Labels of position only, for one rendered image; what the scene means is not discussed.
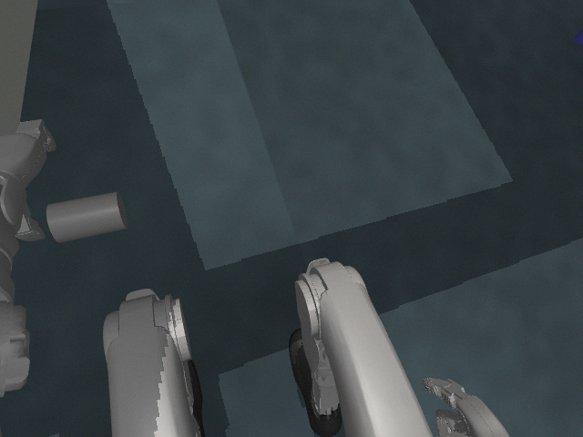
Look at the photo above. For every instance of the left robot foot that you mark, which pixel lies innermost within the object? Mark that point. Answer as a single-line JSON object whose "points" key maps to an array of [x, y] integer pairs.
{"points": [[197, 404]]}

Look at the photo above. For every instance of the left robot hand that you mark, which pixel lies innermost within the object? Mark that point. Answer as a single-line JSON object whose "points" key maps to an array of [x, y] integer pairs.
{"points": [[22, 155]]}

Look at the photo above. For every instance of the left robot arm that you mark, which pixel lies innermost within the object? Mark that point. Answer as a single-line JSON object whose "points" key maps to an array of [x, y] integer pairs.
{"points": [[14, 337]]}

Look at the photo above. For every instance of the right robot hand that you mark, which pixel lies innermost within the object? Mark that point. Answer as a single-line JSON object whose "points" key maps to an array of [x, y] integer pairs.
{"points": [[474, 418]]}

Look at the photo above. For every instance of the right robot foot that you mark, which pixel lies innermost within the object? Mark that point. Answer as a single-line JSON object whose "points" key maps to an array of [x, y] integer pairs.
{"points": [[323, 425]]}

